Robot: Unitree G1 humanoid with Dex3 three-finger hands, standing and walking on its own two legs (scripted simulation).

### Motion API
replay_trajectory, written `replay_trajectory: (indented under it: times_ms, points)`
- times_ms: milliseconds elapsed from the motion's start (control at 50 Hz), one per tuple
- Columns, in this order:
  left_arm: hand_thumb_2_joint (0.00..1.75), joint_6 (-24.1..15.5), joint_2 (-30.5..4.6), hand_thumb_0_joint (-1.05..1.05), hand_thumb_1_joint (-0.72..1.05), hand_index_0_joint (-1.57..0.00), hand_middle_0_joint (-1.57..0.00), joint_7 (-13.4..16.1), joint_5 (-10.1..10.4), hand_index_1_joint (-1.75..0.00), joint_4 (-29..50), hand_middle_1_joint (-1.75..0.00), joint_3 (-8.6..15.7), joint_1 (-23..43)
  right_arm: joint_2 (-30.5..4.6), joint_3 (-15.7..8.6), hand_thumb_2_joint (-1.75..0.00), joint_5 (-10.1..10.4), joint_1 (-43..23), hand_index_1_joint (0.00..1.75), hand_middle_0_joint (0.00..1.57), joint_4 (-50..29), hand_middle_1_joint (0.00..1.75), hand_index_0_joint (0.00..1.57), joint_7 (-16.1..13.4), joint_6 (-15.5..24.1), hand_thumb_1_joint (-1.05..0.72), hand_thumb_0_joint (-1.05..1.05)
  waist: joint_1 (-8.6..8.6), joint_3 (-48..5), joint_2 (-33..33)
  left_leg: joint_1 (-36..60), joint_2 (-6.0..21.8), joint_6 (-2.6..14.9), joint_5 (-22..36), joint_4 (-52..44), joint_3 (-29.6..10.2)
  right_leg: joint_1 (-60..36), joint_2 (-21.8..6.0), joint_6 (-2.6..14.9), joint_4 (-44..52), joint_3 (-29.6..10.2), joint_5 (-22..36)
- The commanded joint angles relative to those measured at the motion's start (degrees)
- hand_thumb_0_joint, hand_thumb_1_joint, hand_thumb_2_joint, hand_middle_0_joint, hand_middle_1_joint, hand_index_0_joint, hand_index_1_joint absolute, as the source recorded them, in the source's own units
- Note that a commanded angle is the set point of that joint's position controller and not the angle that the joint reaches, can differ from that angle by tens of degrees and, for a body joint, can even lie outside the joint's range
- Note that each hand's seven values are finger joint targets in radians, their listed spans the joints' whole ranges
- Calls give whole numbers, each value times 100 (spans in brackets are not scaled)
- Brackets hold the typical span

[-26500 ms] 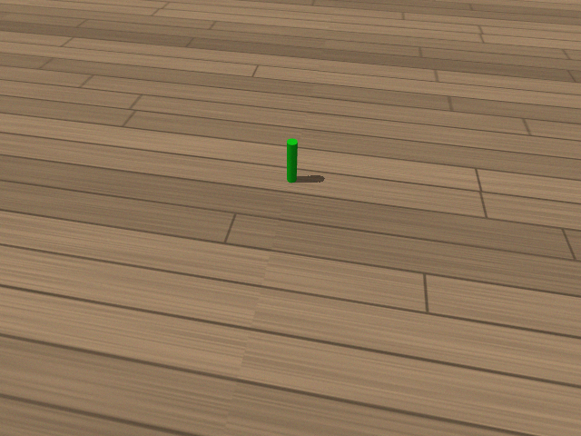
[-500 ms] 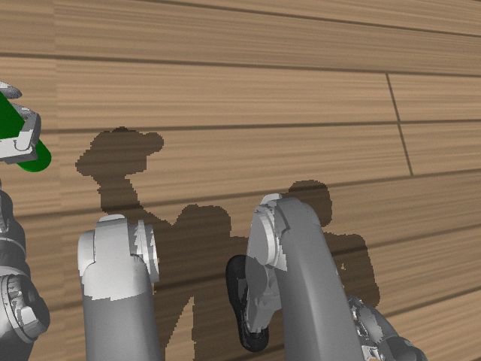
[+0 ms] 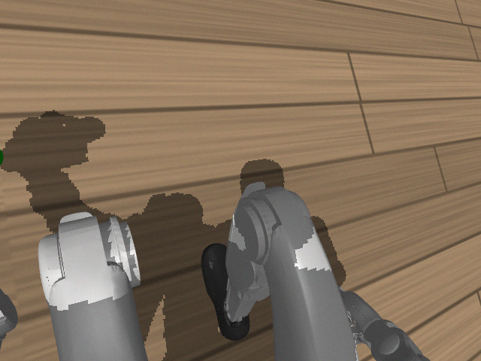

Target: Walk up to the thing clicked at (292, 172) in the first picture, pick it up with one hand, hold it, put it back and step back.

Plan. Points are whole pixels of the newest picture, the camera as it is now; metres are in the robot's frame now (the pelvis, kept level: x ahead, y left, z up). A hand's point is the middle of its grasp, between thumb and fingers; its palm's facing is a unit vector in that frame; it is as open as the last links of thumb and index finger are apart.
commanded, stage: lower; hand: left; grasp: from the side
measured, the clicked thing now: out of the picture +0.45 +0.31 -0.13
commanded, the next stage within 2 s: loosen in 0.96 s
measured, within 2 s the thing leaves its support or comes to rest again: rests again in 1.32 s
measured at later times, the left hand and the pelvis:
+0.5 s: hand out of the picture +0.45 +0.29 -0.15, palm faces +0.32 -0.95 -0.02, open 6.9 cm; pelvis -0.01 +0.01 -0.01, yaw -2 degrees
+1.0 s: hand out of the picture +0.45 +0.28 -0.17, palm faces +0.32 -0.95 -0.02, open 6.9 cm; pelvis -0.01 +0.01 -0.01, yaw -3 degrees
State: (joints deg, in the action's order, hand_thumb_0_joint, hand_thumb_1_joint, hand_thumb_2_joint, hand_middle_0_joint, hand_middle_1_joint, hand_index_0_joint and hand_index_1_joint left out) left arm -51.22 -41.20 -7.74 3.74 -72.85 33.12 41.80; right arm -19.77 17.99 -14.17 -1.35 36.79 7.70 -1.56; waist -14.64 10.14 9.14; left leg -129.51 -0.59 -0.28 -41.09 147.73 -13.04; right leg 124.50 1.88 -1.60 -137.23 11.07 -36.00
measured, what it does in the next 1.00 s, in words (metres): stands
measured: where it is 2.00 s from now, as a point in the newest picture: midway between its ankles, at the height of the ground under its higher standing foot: (174, 331)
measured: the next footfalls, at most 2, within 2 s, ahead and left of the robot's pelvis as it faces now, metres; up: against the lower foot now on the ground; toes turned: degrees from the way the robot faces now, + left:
none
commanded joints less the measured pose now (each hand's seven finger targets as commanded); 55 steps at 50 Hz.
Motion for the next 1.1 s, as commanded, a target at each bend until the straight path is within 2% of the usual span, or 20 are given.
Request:
replay_trajectory:
  times_ms: [0, 60, 100, 180, 200, 220, 260, 400, 460, 520, 540, 640, 700, 740, 820, 840, 960, 1000, 1060, 1080]
  points:
    - [124, -559, -1325, 0, 34, -135, -134, -44, 133, -140, 1044, -141, 30, 1485, -1925, -455, -91, -79, 620, 30, 20, -98, 30, 20, -98, -56, -92, 0, -260, -3898, -3019, 2833, 269, -104, 1339, -1830, 222, -1897, 165, 324, 946, 343, 1251]
    - [125, -548, -1408, 0, 37, -135, -134, -22, 93, -141, 943, -141, 27, 1288, -1981, -440, -90, -93, 552, 30, 20, -125, 30, 20, -89, -72, -91, 0, -224, -3755, -2949, 2788, 288, -121, 1285, -1866, 147, -1818, 168, 329, 895, 411, 1187]
    - [125, -562, -1302, 0, 36, -136, -134, -25, 120, -142, 832, -142, -73, 1322, -1998, -376, -90, -112, 554, 30, 20, -133, 30, 20, -76, -87, -91, 0, -368, -3654, -2876, 2700, 282, -114, 1255, -1828, 102, -1896, 170, 308, 899, 446, 1218]
    - [126, -635, -1370, 0, 36, -135, -134, 60, 231, -141, 855, -142, -16, 1464, -2020, -296, -90, -135, 466, 30, 20, -182, 30, 20, -68, -72, -90, 0, -420, -3587, -2613, 2476, 274, -45, 1082, -1686, 101, -2017, 195, 259, 973, 441, 1165]
    - [126, -661, -1324, 0, 40, -135, -133, 59, 246, -141, 782, -142, -94, 1500, -2033, -256, -90, -150, 461, 30, 20, -183, 30, 20, -70, -68, -90, 0, -505, -3529, -2643, 2467, 272, -45, 1075, -1688, 83, -2058, 193, 245, 970, 463, 1178]
    - [126, -709, -1440, 0, 40, -135, -134, 84, 278, -141, 884, -142, -2, 1581, -2035, -233, -90, -162, 472, 30, 20, -185, 30, 20, -68, -67, -90, 0, -468, -3621, -2575, 2462, 270, -31, 1071, -1627, 87, -2148, 211, 236, 1000, 455, 1194]
    - [126, -769, -1665, 0, 40, -134, -133, 139, 186, -140, 708, -141, 39, 1546, -2011, -198, -90, -194, 412, 30, 20, -186, 30, 20, -73, -72, -90, 0, -432, -3538, -2529, 2235, 270, -6, 932, -1576, 136, -2262, 225, 228, 1026, 421, 1087]
    - [126, -915, -1907, 0, 38, -135, -134, 200, 62, -141, 436, -141, 98, 1397, -2116, -60, -90, -294, 180, 30, 20, -279, 30, 20, -90, -90, -90, 0, -455, -3230, -2896, 2417, 312, -69, 759, -1701, 57, -2027, 239, 272, 957, 525, 928]
    - [127, -924, -1888, 0, 37, -137, -135, 206, 35, -143, 389, -143, 76, 1342, -2158, -39, -90, -313, 123, 30, 20, -309, 30, 20, -89, -89, -90, 0, -457, -3148, -2914, 2488, 339, -100, 732, -1765, -21, -1906, 247, 277, 910, 583, 912]
    - [129, -925, -1653, 0, 39, -139, -137, 164, 112, -145, 419, -146, -40, 1250, -2201, -14, -90, -326, 128, 30, 20, -342, 30, 20, -86, -86, -90, 0, -574, -3216, -2858, 2700, 356, -118, 1019, -1741, -106, -1949, 239, 244, 865, 636, 1170]
    - [128, -926, -1765, 0, 38, -139, -137, 168, 109, -144, 459, -145, -23, 1302, -2186, -5, -90, -319, 83, 30, 20, -348, 30, 20, -90, -73, -90, 0, -522, -3191, -2853, 2591, 350, -103, 979, -1711, -75, -1951, 259, 258, 868, 607, 1137]
    - [130, -952, -1668, 0, 41, -139, -138, 230, 131, -145, 412, -146, -135, 1429, -2209, 29, -90, -334, 91, 30, 20, -333, 30, 20, -92, -70, -89, 0, -654, -3024, -2738, 2536, 364, -90, 869, -1708, -157, -1920, 253, 229, 907, 653, 1101]
    - [129, -1021, -1723, 0, 40, -137, -135, 264, 150, -143, 519, -144, -162, 1561, -2196, 69, -90, -362, 33, 30, 20, -336, 30, 20, -99, -67, -89, 0, -649, -3045, -2735, 2510, 362, -65, 892, -1614, -120, -2015, 274, 215, 924, 639, 1137]
    - [128, -1042, -1885, 0, 38, -137, -136, 327, 136, -143, 456, -143, -17, 1425, -2166, 113, -90, -383, 57, 30, 20, -329, 30, 20, -91, -76, -89, 0, -573, -3147, -2695, 2457, 352, -61, 966, -1561, -86, -2185, 293, 218, 945, 624, 1184]
    - [130, -1125, -1886, 0, 40, -138, -137, 382, 125, -144, 335, -144, -40, 1450, -2189, 154, -90, -423, -16, 30, 20, -347, 30, 20, -85, -70, -89, 0, -624, -3050, -2674, 2383, 365, -56, 848, -1571, -100, -2190, 309, 214, 952, 653, 1091]
    - [131, -1117, -1908, 0, 39, -140, -139, 391, 127, -146, 229, -146, 65, 1240, -2185, 162, -90, -422, -27, 30, 20, -383, 30, 20, -90, -70, -89, 0, -569, -3111, -2682, 2486, 370, -76, 926, -1587, -107, -2221, 314, 215, 950, 672, 1145]
    - [130, -1161, -1950, 0, 37, -140, -139, 344, 74, -145, 284, -146, -34, 1210, -2234, 179, -90, -457, -150, 30, 20, -395, 30, 20, -101, -68, -90, 0, -598, -3021, -2833, 2561, 393, -103, 883, -1610, -134, -2101, 327, 236, 921, 716, 1107]
    - [130, -1137, -1792, 0, 39, -138, -137, 330, 130, -145, 270, -145, -94, 1057, -2236, 167, -90, -456, -153, 30, 20, -387, 30, 20, -95, -66, -89, 0, -605, -3042, -2780, 2595, 398, -99, 976, -1582, -142, -2163, 331, 215, 917, 731, 1202]
    - [121, -1152, -1727, 0, 36, -144, -143, 325, 159, -140, 344, -141, -198, 1149, -2240, 177, -90, -452, -191, 30, 20, -372, 30, 20, -89, -39, -91, 0, -646, -3029, -2799, 2598, 397, -103, 1047, -1565, -167, -2146, 332, 219, 889, 740, 1283]
    - [113, -1152, -1726, 0, 28, -137, -135, 342, 189, -132, 368, -133, -163, 1175, -2258, 185, -89, -454, -112, 30, 20, -375, 30, 20, -91, -43, -90, 0, -682, -3094, -2731, 2625, 398, -94, 1139, -1555, -190, -2236, 335, 201, 907, 760, 1365]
